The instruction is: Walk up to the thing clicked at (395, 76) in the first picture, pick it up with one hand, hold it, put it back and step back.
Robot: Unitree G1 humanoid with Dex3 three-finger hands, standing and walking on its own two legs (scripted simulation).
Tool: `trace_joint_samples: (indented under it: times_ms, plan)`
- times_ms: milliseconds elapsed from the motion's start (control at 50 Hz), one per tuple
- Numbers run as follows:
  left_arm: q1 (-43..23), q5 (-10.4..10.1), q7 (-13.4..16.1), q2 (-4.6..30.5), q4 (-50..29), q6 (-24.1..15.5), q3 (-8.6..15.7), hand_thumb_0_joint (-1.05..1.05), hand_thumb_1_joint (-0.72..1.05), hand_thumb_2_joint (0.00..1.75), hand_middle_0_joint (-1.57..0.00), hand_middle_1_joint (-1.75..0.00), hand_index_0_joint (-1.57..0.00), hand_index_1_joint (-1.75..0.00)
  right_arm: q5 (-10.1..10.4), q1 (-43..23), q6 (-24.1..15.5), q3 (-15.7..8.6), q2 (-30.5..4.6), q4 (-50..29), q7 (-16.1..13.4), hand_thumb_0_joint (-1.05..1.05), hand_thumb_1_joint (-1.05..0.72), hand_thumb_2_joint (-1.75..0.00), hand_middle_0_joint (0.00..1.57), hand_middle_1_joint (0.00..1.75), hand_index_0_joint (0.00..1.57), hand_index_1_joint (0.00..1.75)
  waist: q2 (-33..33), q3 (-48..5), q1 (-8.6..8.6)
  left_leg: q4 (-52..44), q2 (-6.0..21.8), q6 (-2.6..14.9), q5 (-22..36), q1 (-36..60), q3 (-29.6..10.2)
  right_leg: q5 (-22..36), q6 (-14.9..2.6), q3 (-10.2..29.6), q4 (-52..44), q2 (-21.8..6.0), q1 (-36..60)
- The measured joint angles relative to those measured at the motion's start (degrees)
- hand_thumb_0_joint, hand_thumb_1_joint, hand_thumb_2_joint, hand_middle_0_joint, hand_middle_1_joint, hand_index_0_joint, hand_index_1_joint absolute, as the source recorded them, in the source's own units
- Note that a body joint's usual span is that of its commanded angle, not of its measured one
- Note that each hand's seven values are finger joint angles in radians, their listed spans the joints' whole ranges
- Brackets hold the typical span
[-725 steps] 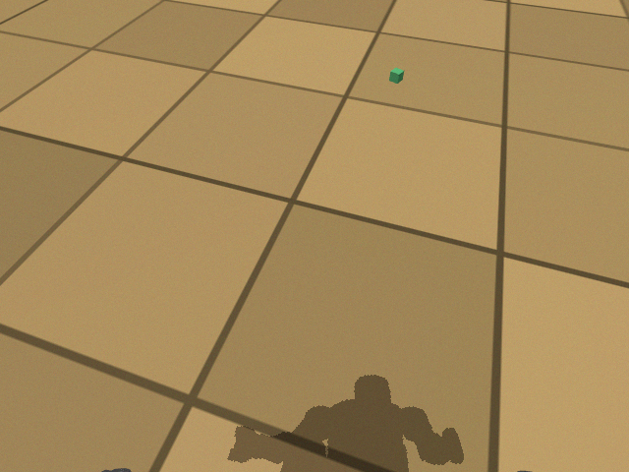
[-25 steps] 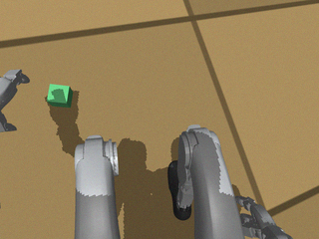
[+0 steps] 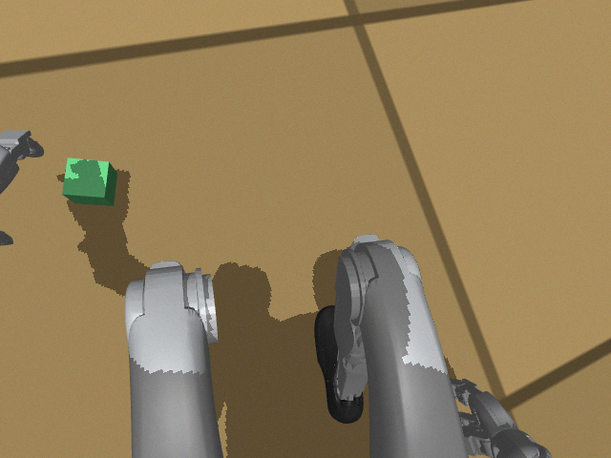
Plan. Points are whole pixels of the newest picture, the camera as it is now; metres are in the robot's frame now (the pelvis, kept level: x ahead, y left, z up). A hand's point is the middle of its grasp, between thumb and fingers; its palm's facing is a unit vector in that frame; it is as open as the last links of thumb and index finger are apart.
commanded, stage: rise first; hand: left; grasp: from above
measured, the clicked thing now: (91, 183) +0.48 +0.28 -0.30
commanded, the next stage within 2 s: approach in 0.24 s
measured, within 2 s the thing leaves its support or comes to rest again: neither
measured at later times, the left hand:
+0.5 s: hand (14, 193) +0.43 +0.34 -0.17, palm faces -0.47 -0.02 -0.88, open 12.8 cm
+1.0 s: hand (100, 150) +0.49 +0.24 -0.17, palm faces -0.49 +0.01 -0.87, open 13.7 cm
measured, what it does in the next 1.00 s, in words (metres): stands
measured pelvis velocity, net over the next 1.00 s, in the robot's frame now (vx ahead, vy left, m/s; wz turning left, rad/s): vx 0.00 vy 0.00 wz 0.00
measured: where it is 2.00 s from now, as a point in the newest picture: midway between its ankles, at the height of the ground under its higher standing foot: (269, 404)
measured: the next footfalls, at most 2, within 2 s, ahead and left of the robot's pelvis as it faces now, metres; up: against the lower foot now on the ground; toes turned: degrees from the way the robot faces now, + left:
none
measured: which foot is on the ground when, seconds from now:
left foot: down 0.00-1.00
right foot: down 0.00-1.00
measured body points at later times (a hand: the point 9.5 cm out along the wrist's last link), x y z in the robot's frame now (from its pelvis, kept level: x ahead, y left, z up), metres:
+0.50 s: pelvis +0.01 +0.00 -0.01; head +0.24 +0.09 +0.37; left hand +0.45 +0.33 -0.12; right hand +0.08 -0.28 -0.11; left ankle +0.07 +0.12 -0.29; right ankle +0.11 -0.14 -0.29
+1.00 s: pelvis +0.00 +0.00 +0.01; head +0.26 +0.05 +0.38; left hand +0.51 +0.23 -0.12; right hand +0.01 -0.28 -0.09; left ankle +0.07 +0.12 -0.29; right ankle +0.11 -0.14 -0.29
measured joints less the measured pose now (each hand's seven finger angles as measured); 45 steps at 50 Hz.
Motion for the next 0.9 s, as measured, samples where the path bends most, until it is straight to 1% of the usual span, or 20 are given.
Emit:
trace_joint_samples:
  times_ms: [160,280,360,440,540,640,680,740,820,860,900]
  plan:
    - [-0.5,1.7,2.2,0.6,1.1,0.0,0.2,0.00,-0.21,0.76,-0.33,-0.73,-0.33,-0.72,-0.4,0.2,-0.2,0.2,0.3,0.7,0.0,0.00,-0.91,-0.90,0.20,0.30,0.21,0.30,-0.2,0.3,-0.64,0.8,0.1,0.01,-0.4,-0.7,-0.1,-0.2,0.03,0.0,0.7,0.1,-0.8]
    - [-0.5,2.2,3.4,0.4,1.1,0.5,0.2,0.00,-0.22,0.76,-0.32,-0.75,-0.33,-0.73,-0.7,0.3,-0.5,0.1,0.4,0.9,-0.1,0.00,-0.91,-0.90,0.20,0.30,0.21,0.30,-0.3,0.2,-0.86,1.0,0.0,0.02,-0.7,-1.0,-0.1,-0.6,0.09,0.0,1.0,0.1,-1.1]
    - [-1.0,2.1,3.7,0.3,1.8,1.1,-0.2,0.00,-0.23,0.76,-0.31,-0.76,-0.32,-0.75,-1.0,0.2,-0.7,0.1,0.5,0.9,0.0,0.00,-0.91,-0.90,0.20,0.30,0.21,0.30,-0.4,0.1,-1.06,1.1,-0.1,-0.02,-0.8,-1.1,0.0,-0.8,0.14,0.1,1.1,0.0,-1.2]
    - [-1.8,2.0,3.7,0.0,2.3,1.8,-1.3,0.00,-0.25,0.78,-0.28,-0.81,-0.30,-0.79,-1.2,-0.1,-1.1,0.1,0.5,0.9,0.1,0.00,-0.92,-0.90,0.20,0.30,0.21,0.30,-0.5,0.3,-1.29,1.1,-0.2,-0.05,-0.9,-1.1,0.0,-0.8,0.23,0.1,1.2,0.0,-1.1]
    - [-3.6,2.0,4.3,-1.7,1.9,2.8,-4.5,0.00,-0.29,0.80,-0.21,-0.92,-0.25,-0.88,-1.1,0.1,-1.8,0.0,0.7,1.1,0.0,0.00,-0.92,-0.90,0.20,0.30,0.21,0.30,-0.8,-0.3,-1.62,0.9,-0.2,-0.02,-0.9,-1.3,0.1,-0.9,0.16,0.2,1.1,-0.1,-1.4]
    - [-8.0,2.3,5.9,-4.4,3.9,5.8,-8.1,0.00,-0.34,0.84,-0.16,-1.01,-0.20,-0.96,-0.8,0.4,-2.7,0.6,1.0,1.1,-0.3,0.00,-0.92,-0.90,0.20,0.30,0.21,0.30,-0.9,-0.9,-3.23,0.4,-0.2,-0.04,-0.8,-1.5,0.3,-0.9,-0.05,0.3,0.7,-0.2,-1.6]
    - [-9.9,2.9,6.6,-5.3,4.9,7.6,-8.5,0.00,-0.36,0.85,-0.14,-1.04,-0.18,-0.99,-0.7,0.6,-2.9,1.0,1.0,0.8,-0.4,0.00,-0.92,-0.90,0.20,0.30,0.21,0.30,-0.6,-1.1,-4.32,0.1,-0.2,-0.08,-0.7,-1.6,0.2,-0.8,-0.09,0.2,0.3,-0.2,-1.7]
    - [-12.1,2.9,7.4,-6.6,6.5,10.9,-8.6,0.00,-0.39,0.88,-0.12,-1.06,-0.17,-1.01,-0.5,1.3,-3.1,1.4,1.0,-0.1,-0.4,0.00,-0.92,-0.90,0.20,0.30,0.21,0.30,0.3,-1.5,-6.10,-0.5,-0.1,-0.13,-0.6,-1.9,0.2,-0.6,-0.26,0.1,-0.3,-0.2,-2.0]
    - [-14.3,1.8,6.7,-7.8,8.5,15.3,-8.9,0.00,-0.41,0.90,-0.11,-1.07,-0.15,-1.02,0.1,2.6,-3.1,2.4,0.6,-1.3,-0.5,0.00,-0.92,-0.90,0.20,0.30,0.20,0.30,1.5,-1.4,-8.13,-1.4,0.1,-0.13,-0.3,-1.8,0.4,-0.2,-0.33,0.2,-1.0,-0.1,-2.2]
    - [-14.5,0.6,5.9,-8.2,9.1,16.9,-8.9,0.00,-0.42,0.91,-0.10,-1.07,-0.14,-1.02,0.6,3.3,-3.1,2.8,0.3,-1.8,-0.5,0.00,-0.92,-0.90,0.20,0.30,0.20,0.30,2.1,-1.0,-8.78,-1.8,0.3,-0.14,-0.3,-1.5,0.4,0.0,-0.18,0.2,-1.4,0.1,-2.1]
    - [-13.7,-0.6,4.5,-8.4,8.5,17.8,-8.4,0.00,-0.43,0.92,-0.10,-1.07,-0.14,-1.02,1.1,4.1,-3.0,3.2,0.0,-2.3,-0.6,0.00,-0.92,-0.90,0.20,0.30,0.20,0.30,2.7,-0.4,-9.07,-2.2,0.5,-0.14,-0.2,-1.2,0.4,0.2,0.08,0.2,-1.8,0.2,-2.0]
